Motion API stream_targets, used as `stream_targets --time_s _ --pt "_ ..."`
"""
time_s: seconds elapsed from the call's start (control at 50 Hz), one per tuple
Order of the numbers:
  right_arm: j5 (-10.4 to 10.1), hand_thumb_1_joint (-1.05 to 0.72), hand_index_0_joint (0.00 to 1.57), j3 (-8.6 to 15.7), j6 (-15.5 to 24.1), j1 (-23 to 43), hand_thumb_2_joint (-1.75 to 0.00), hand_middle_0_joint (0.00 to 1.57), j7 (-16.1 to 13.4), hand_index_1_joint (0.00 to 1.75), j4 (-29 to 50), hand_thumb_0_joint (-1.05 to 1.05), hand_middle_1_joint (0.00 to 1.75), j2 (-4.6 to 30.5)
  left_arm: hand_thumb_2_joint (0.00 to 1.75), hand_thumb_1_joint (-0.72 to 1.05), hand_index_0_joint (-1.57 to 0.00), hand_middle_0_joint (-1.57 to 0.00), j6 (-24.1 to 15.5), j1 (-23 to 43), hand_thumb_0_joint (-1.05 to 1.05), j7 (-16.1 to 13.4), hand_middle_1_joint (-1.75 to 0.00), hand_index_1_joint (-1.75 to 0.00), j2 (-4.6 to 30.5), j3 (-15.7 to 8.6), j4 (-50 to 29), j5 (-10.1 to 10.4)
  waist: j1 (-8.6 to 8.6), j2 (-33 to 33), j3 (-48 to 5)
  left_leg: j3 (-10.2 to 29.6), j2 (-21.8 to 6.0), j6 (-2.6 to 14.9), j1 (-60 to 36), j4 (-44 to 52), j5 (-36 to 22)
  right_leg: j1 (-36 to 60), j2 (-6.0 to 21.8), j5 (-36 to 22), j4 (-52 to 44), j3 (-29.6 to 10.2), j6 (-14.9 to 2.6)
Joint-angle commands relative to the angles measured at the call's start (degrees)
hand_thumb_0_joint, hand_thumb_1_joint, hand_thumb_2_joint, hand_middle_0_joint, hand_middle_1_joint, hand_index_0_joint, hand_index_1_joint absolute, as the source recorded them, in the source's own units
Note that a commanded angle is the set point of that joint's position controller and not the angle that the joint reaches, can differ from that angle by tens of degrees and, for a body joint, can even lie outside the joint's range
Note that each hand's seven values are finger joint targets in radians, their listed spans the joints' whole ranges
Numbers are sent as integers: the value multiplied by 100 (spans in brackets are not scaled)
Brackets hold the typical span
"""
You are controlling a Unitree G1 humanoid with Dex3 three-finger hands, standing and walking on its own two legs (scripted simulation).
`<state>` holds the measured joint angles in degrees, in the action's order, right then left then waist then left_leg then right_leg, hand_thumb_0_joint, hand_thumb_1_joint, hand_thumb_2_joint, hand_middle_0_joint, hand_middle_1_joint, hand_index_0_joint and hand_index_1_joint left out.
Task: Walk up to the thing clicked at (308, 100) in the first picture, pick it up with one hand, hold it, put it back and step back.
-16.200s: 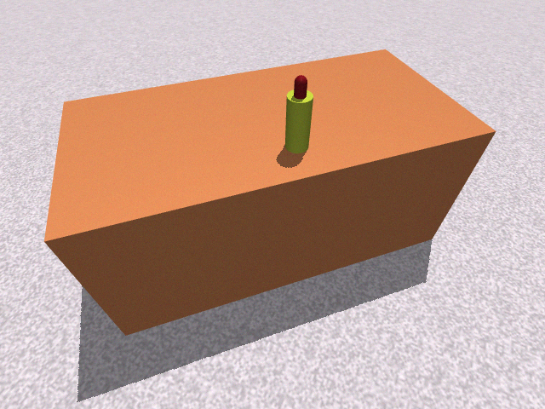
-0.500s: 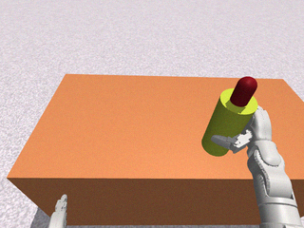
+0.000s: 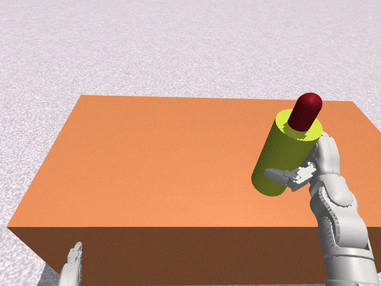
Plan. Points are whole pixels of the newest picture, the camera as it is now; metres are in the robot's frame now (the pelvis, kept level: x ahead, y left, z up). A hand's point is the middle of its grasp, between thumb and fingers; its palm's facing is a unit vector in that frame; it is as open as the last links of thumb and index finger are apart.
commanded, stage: hold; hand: right
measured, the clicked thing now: (286, 147) +0.32 -0.15 +0.18
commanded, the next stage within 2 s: crouch in 1.68 s
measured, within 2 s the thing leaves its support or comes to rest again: neither
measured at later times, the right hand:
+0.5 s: hand (290, 160) +0.32 -0.17 +0.15, palm faces +0.11 +0.99 -0.01, open 10.9 cm
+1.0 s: hand (287, 159) +0.32 -0.16 +0.15, palm faces +0.11 +0.99 -0.01, open 10.9 cm
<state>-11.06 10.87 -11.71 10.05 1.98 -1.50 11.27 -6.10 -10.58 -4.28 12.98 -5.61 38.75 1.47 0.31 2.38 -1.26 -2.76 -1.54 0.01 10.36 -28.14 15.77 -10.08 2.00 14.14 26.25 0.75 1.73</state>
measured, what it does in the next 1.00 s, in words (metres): stands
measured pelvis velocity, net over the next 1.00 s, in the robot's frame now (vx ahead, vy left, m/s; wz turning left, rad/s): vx -0.01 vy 0.00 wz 0.00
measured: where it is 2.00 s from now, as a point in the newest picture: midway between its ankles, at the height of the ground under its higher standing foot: outside the picture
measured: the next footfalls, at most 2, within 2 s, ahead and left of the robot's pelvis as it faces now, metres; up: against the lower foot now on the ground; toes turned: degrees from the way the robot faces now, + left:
none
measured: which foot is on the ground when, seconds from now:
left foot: down 0.00-1.00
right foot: down 0.00-1.00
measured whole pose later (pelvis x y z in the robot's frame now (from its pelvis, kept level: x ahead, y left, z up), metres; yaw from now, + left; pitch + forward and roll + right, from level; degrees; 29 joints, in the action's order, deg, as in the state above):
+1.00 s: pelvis -0.01 +0.00 +0.00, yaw +0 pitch -2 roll +0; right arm -10.9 10.6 -10.2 8.6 1.5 -2.0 10.8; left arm -7.9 -10.8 -4.3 12.6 -5.2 39.7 1.2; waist 0.3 2.5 -1.0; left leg -2.7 -1.4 0.1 10.0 -27.4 15.0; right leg -9.7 2.1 13.4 25.6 0.8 1.7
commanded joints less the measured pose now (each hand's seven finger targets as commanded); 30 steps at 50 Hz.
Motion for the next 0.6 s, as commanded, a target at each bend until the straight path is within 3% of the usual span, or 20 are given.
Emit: stream_targets --time_s 0.0,0.06,0.08,0.1,0.12,0.14,0.18,0.24,0.26,0.28,0.32,0.36,0.4,0.46,0.52,0.56,0.58 --pt "-60 -4 129 460 375 1782 -130 124 -13 143 1470 0 143 981 5 -54 -5 -4 -248 508 0 33 -5 -5 580 -197 -855 10 -39 -171 -941 -65 64 -89 -68 468 -1571 472 -234 -1184 -213 111 -262" --pt "-91 -6 129 433 365 1696 -129 123 -16 142 1569 0 142 912 5 -55 -5 -5 -264 552 0 28 -5 -5 728 -354 -1073 20 -20 -528 -1130 -69 54 -133 -207 449 -1798 519 -243 -1343 -133 111 -291" --pt "-91 -4 130 351 343 1662 -130 124 -12 143 1517 0 143 812 5 -55 -4 -5 -259 517 0 48 -5 -5 579 -222 -966 20 -67 -419 -1130 -76 72 -115 -222 448 -1754 514 -231 -1347 -159 104 -279" --pt "-105 -4 130 422 339 1665 -131 124 -15 144 1417 0 144 861 5 -54 -4 -4 -268 635 0 58 -5 -5 595 -209 -1007 32 -83 -388 -919 -92 91 -96 -142 472 -1568 421 -205 -1221 -216 82 -264" --pt "-77 -2 130 477 320 1593 -131 124 -17 144 1323 0 144 963 5 -55 -4 -4 -252 593 0 40 -5 -5 682 -316 -872 28 -65 -276 -980 -84 98 -81 -99 475 -1487 467 -196 -1156 -245 78 -263" --pt "-71 -2 129 463 337 1752 -131 123 -15 143 1345 0 143 956 6 -55 -4 -4 -259 718 0 53 -5 -5 592 -177 -960 29 -79 -259 -927 -82 99 -74 -49 502 -1363 421 -191 -1047 -274 72 -261" --pt "-66 -2 131 359 345 1789 -132 124 -22 144 1377 0 144 873 5 -55 -4 -4 -284 795 0 45 -5 -5 714 -303 -925 17 -41 -264 -955 -103 111 -62 -61 504 -1303 413 -172 -989 -303 51 -257" --pt "-66 -5 130 187 427 1911 -131 125 -9 144 1609 0 144 753 5 -55 -4 -5 -379 781 0 10 -5 -5 701 -245 -1036 -2 15 -291 -1073 -105 108 -55 -85 492 -1231 497 -172 -918 -303 52 -254" --pt "-56 -5 130 286 476 1884 -130 124 -17 143 1704 0 143 851 5 -55 -4 -4 -399 792 0 -4 -5 -5 728 -270 -1068 -8 -21 -322 -1134 -101 102 -61 -95 496 -1250 529 -188 -941 -285 53 -264" --pt "-54 -7 129 219 502 1836 -129 123 -15 142 1660 0 142 783 5 -55 -4 -5 -414 701 0 -3 -5 -5 566 -115 -1099 -13 9 -370 -1203 -83 85 -75 -158 491 -1328 576 -207 -1002 -236 68 -273" --pt "-59 -6 131 341 490 1917 -130 125 -58 143 1674 0 143 921 5 -54 -4 -4 -451 569 0 -64 -5 -5 798 -338 -1145 -6 62 -400 -1394 -87 94 -99 -198 467 -1570 764 -192 -1209 -210 62 -279" --pt "-38 -5 131 341 453 1522 -130 125 -63 143 1262 0 143 838 5 -54 -4 -4 -394 373 0 -36 -5 -5 633 -194 -790 -14 -2 -286 -988 -112 106 -76 -56 465 -1459 543 -192 -1127 -263 58 -256" --pt "-38 -4 130 349 491 1712 -130 124 -72 143 1313 0 143 845 5 -55 -4 -4 -362 448 0 -8 -5 -5 524 -138 -807 -8 -13 -195 -897 -100 94 -68 -27 502 -1320 437 -199 -980 -288 70 -254" --pt "-39 -7 132 282 481 1832 -132 127 -86 145 1419 0 145 819 5 -54 -4 -4 -415 558 0 -13 -5 -5 761 -342 -929 -20 53 -182 -829 -89 94 -74 13 550 -1239 439 -197 -852 -328 80 -259" --pt "-11 -6 132 337 548 1861 -131 126 -50 144 1494 0 144 920 5 -54 -4 -4 -438 641 0 16 -5 -5 726 -322 -800 -11 -22 -122 -711 -116 120 -43 63 546 -996 349 -170 -655 -394 42 -239" --pt "-43 -6 130 173 562 2027 -130 125 -38 143 1536 0 143 758 5 -54 -4 -4 -498 779 0 9 -5 -5 695 -270 -930 -16 53 -322 -771 -123 139 -56 77 583 -885 388 -154 -538 -389 18 -262" --pt "-33 -5 131 208 552 1805 -130 125 -40 143 1471 0 143 735 5 -55 -4 -4 -493 718 0 11 -5 -5 637 -259 -775 -32 -1 -280 -894 -113 128 -52 24 570 -952 424 -169 -617 -377 25 -253"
